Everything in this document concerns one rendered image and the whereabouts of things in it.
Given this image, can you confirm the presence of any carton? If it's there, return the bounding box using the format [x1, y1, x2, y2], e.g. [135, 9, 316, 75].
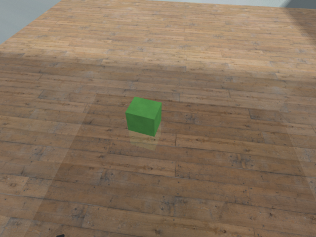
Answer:
[125, 97, 162, 137]

